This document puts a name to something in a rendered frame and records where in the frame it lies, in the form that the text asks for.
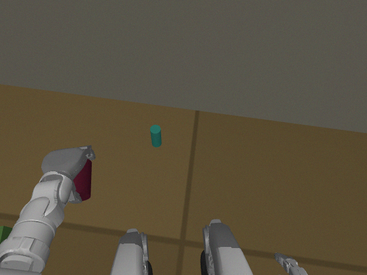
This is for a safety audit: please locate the left robot hand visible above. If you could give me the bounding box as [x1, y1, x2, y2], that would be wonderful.
[41, 145, 96, 204]

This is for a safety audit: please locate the left robot arm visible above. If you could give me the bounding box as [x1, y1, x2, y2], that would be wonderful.
[0, 171, 73, 275]

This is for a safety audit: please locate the right robot hand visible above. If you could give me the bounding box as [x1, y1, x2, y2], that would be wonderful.
[274, 253, 308, 275]

